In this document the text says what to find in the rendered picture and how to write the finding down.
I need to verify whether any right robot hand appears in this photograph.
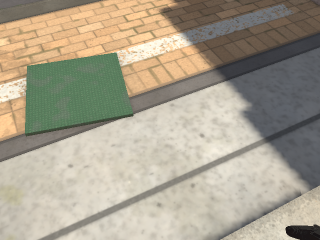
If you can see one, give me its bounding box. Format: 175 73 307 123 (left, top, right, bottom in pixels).
285 224 320 240

